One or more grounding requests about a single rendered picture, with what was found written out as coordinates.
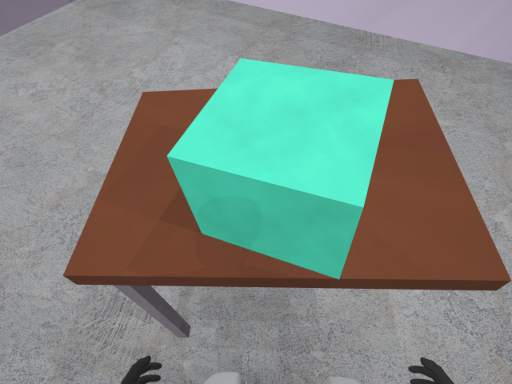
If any carton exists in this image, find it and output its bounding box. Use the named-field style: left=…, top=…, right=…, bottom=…
left=167, top=58, right=394, bottom=279

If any left robot hand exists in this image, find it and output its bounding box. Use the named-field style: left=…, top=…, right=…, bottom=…
left=121, top=356, right=162, bottom=384

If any right robot hand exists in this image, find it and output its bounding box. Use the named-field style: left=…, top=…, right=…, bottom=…
left=408, top=358, right=454, bottom=384

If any table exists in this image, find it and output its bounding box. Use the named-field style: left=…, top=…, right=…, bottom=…
left=63, top=79, right=511, bottom=338

